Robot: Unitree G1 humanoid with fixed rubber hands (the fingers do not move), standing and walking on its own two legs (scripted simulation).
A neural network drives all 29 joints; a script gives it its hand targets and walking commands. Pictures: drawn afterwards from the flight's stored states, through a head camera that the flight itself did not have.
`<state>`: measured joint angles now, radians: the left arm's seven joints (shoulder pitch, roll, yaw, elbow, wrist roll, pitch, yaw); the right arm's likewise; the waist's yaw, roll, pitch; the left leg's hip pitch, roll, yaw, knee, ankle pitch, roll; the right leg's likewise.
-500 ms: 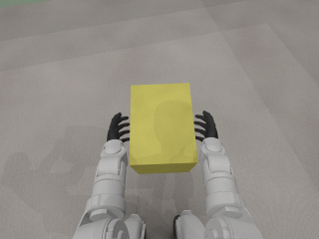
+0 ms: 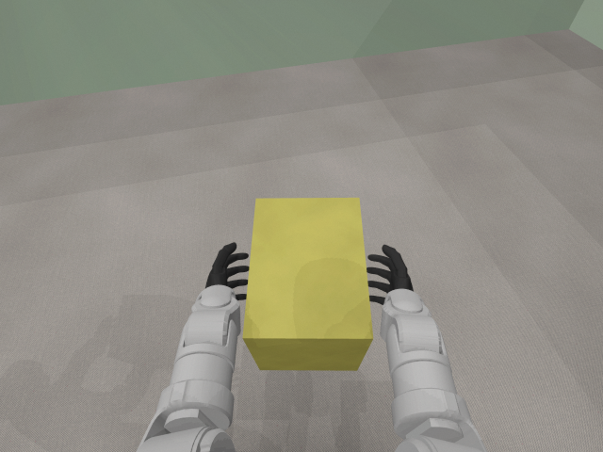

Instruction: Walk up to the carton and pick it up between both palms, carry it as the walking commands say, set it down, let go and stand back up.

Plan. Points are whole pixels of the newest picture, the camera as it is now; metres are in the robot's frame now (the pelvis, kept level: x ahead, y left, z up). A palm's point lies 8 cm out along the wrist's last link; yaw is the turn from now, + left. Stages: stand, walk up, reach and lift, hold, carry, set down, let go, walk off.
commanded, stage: reach and lift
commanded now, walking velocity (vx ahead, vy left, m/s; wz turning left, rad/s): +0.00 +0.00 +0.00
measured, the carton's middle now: (307, 286) +0.39 +0.00 -0.07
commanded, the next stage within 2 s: hold in 1.54 s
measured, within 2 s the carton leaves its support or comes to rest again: neither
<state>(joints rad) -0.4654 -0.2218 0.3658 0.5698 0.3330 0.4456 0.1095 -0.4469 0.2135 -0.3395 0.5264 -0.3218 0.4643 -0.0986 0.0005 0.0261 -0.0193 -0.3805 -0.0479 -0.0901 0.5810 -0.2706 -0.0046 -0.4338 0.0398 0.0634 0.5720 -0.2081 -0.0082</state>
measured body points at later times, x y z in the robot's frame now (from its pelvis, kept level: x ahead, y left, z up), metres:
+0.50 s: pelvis +0.00 +0.00 +0.01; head -0.06 -0.01 +0.46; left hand +0.32 +0.13 +0.06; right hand +0.32 -0.13 +0.06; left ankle +0.02 +0.12 -0.73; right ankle +0.05 -0.11 -0.73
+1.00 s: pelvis +0.00 +0.00 +0.01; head -0.05 -0.01 +0.46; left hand +0.32 +0.13 +0.06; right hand +0.32 -0.13 +0.06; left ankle +0.02 +0.12 -0.73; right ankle +0.05 -0.11 -0.73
